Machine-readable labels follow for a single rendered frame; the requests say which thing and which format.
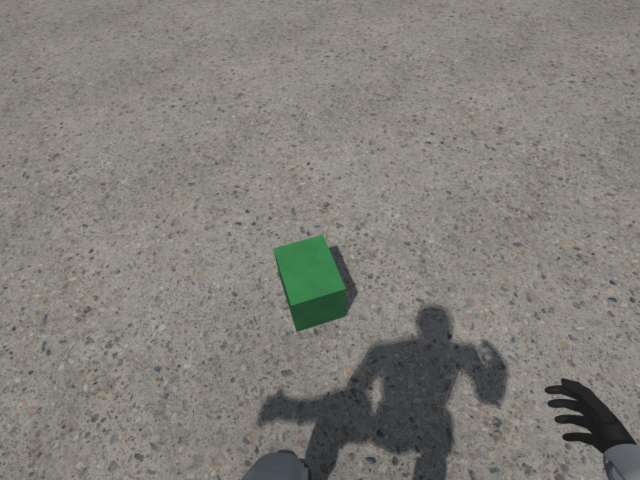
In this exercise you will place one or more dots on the robot right forearm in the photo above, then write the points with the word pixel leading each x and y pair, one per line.
pixel 622 462

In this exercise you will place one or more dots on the right robot hand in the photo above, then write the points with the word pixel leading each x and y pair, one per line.
pixel 607 431

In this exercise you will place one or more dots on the left robot thigh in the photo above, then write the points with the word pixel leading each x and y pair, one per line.
pixel 277 466

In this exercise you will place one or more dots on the robot left shin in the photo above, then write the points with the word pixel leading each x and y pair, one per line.
pixel 288 451

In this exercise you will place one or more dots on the carton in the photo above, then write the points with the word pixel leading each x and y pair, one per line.
pixel 311 281

